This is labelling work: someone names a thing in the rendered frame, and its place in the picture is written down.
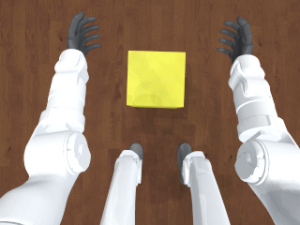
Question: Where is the right robot foot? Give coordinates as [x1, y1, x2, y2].
[177, 142, 192, 185]

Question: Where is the robot left upper arm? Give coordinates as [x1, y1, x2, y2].
[0, 129, 91, 225]

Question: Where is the right robot forearm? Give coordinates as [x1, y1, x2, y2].
[228, 54, 300, 149]

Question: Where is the robot left hand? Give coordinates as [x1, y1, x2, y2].
[67, 11, 101, 58]

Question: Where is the robot right hand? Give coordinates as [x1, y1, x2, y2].
[217, 16, 254, 64]

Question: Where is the carton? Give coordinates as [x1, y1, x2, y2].
[127, 51, 186, 109]

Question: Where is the robot right upper arm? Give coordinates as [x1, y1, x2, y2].
[234, 139, 300, 225]

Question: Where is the left robot foot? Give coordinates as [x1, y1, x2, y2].
[128, 142, 143, 163]

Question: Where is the robot foot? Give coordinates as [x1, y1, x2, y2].
[128, 142, 143, 163]
[177, 142, 192, 185]

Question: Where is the left robot forearm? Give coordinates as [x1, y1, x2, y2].
[23, 49, 89, 171]

